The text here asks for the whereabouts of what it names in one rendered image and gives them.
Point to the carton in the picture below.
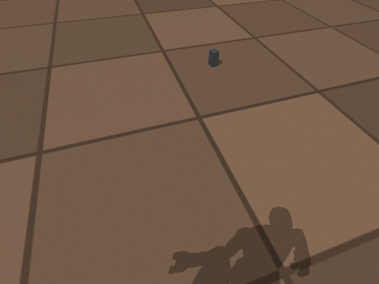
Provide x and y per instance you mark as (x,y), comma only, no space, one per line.
(213,57)

